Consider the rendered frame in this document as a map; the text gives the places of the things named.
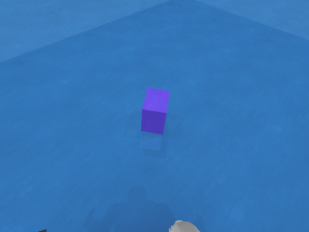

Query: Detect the carton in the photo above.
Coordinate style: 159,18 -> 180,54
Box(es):
141,87 -> 170,134

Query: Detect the right robot thigh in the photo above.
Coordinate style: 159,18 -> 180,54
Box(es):
169,221 -> 200,232

